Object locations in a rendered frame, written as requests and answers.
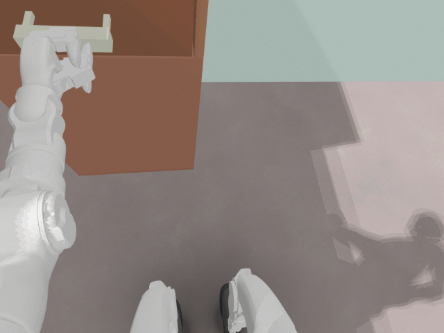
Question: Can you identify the robot left hand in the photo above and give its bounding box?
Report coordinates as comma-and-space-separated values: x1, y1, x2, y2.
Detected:
19, 26, 96, 99

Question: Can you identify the robot right thigh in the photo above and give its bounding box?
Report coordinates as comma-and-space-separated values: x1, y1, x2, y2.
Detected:
229, 275, 297, 333

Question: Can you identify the left robot upper arm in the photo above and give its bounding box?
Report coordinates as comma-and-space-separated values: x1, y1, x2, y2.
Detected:
0, 190, 76, 333

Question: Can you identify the right robot shin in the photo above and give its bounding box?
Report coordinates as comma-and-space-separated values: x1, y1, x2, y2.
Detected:
228, 268, 252, 333

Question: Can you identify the cabinet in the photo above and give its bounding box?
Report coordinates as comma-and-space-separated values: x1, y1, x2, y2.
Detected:
0, 0, 209, 176

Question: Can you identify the drawer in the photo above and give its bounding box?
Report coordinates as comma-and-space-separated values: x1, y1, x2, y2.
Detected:
0, 0, 194, 57

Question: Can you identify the left robot forearm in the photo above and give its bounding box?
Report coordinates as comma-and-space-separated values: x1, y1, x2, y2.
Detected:
0, 85, 66, 198

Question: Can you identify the handle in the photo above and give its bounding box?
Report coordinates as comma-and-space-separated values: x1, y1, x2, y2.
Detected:
13, 11, 113, 53

